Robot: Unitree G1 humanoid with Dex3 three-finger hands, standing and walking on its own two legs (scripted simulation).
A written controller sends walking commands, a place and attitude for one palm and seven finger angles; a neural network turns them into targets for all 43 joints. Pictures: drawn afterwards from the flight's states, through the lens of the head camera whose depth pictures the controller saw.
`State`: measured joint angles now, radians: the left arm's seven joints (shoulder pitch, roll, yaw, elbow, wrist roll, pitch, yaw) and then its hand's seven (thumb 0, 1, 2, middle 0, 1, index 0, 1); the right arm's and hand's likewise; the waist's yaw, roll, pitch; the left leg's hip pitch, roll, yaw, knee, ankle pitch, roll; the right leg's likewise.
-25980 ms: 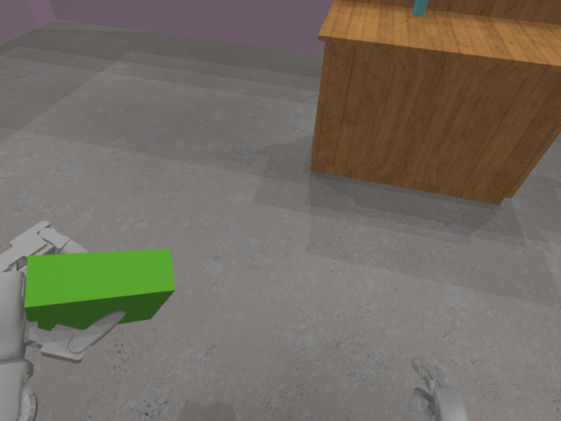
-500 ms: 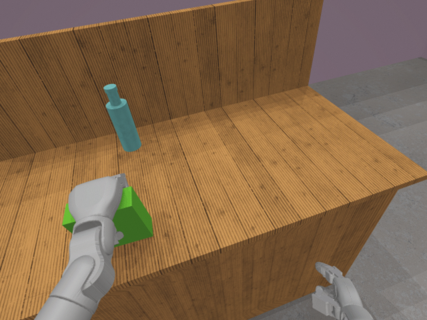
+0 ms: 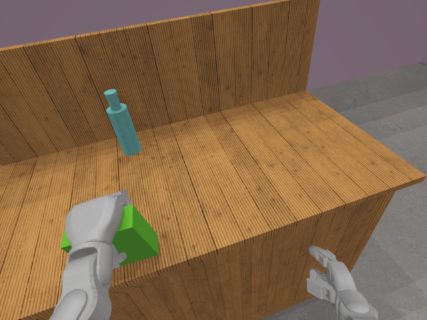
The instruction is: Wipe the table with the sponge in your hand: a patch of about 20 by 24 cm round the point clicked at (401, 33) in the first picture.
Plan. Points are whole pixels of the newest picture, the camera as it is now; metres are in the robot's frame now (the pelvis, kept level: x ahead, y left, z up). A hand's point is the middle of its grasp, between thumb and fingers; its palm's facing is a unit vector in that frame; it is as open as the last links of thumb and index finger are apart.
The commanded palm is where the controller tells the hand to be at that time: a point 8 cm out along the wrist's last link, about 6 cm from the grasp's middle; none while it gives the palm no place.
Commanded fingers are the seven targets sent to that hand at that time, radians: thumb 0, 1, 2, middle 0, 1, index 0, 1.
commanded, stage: slide across to the third lane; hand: left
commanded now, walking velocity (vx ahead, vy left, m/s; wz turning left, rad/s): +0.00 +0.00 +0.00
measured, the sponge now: (120, 244) +0.24 +0.23 +0.04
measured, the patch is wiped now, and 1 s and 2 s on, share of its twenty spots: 0.60 0.75 0.75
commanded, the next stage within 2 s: wipe forward along the third lane in 0.74 s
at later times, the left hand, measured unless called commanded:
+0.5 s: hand (126, 236) +0.23 +0.20 +0.08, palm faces +0.07 -0.08 -0.99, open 9.3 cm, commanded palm +0.21 +0.17 +0.13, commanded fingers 0.00 0.10 1.30 -1.20 -1.60 -1.20 -1.60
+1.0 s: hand (150, 223) +0.27 +0.17 +0.08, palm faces +0.06 -0.09 -0.99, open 9.4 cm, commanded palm +0.24 +0.16 +0.13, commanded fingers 0.00 0.10 1.30 -1.20 -1.60 -1.20 -1.60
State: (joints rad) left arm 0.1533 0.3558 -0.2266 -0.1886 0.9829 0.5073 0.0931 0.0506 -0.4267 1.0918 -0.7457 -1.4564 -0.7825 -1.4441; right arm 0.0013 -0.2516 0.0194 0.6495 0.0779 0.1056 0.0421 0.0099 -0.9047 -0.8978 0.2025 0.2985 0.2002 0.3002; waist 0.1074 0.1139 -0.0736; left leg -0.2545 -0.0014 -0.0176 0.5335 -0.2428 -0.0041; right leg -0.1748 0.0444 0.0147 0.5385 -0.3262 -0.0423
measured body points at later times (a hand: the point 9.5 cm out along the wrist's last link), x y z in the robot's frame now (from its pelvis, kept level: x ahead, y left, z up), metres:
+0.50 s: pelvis -0.02 -0.01 +0.00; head -0.07 -0.06 +0.44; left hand +0.22 +0.20 +0.13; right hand +0.24 -0.18 -0.07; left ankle +0.03 +0.13 -0.73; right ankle -0.02 -0.10 -0.73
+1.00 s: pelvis -0.03 -0.02 +0.00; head -0.08 -0.07 +0.44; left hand +0.26 +0.17 +0.13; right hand +0.22 -0.20 -0.08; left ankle +0.03 +0.12 -0.73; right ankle -0.02 -0.10 -0.73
